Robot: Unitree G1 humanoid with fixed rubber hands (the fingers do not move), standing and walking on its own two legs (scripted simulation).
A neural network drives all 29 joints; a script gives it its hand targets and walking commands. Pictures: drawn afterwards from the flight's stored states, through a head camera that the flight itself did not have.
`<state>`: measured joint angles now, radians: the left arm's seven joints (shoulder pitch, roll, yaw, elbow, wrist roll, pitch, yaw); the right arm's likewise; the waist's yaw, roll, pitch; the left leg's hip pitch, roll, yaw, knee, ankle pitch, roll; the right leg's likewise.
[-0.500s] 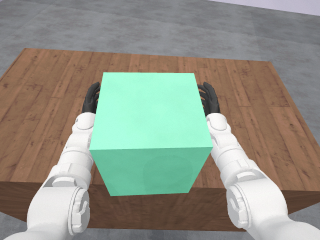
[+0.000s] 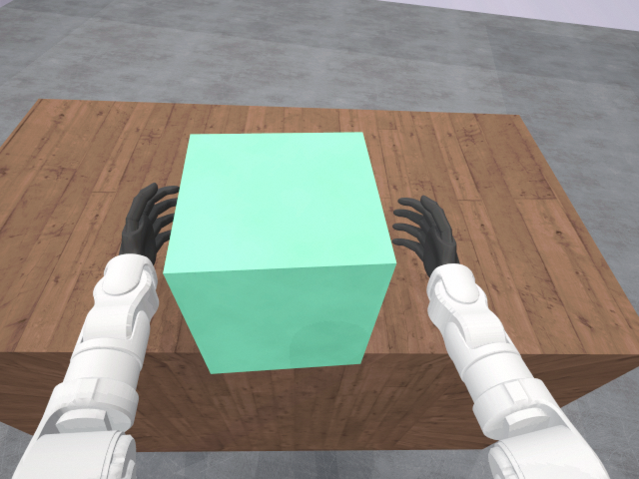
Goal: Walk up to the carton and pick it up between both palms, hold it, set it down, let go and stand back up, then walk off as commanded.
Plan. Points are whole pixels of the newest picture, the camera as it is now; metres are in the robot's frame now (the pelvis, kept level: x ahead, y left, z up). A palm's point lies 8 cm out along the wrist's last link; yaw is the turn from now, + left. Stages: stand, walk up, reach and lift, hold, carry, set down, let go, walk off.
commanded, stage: set down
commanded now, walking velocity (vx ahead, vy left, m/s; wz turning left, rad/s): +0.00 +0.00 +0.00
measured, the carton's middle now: (282, 259) +0.38 +0.07 +0.06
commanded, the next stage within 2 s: none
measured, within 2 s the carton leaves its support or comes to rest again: neither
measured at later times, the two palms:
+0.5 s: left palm (113, 317) +0.27 +0.25 +0.07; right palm (480, 320) +0.30 -0.17 +0.07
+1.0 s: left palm (85, 388) +0.20 +0.25 +0.06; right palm (512, 391) +0.22 -0.18 +0.07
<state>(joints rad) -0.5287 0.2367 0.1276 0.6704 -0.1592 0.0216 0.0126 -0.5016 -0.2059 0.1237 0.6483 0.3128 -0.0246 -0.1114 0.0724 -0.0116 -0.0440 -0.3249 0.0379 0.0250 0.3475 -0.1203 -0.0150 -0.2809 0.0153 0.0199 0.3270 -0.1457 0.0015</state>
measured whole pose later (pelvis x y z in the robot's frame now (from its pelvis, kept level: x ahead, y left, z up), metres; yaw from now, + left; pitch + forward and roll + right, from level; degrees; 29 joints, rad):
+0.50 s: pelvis +0.01 +0.01 +0.00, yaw +1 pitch -3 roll +0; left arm 0.02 0.21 0.11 -0.04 -0.14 0.32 0.04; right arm -0.02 -0.24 0.06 0.15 0.33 0.09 -0.07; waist 0.03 -0.04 0.03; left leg -0.13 0.02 0.02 0.33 -0.15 0.00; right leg -0.08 -0.01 0.02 0.30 -0.17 0.01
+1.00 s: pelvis +0.01 +0.00 +0.00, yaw -1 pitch -4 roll +0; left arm 0.33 0.28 0.07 -0.26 -0.23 0.28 0.05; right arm 0.39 -0.18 0.00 -0.28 0.23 0.17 -0.07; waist 0.10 -0.02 0.06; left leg -0.07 0.02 0.05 0.26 -0.12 -0.01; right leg -0.06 0.00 0.05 0.29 -0.17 0.00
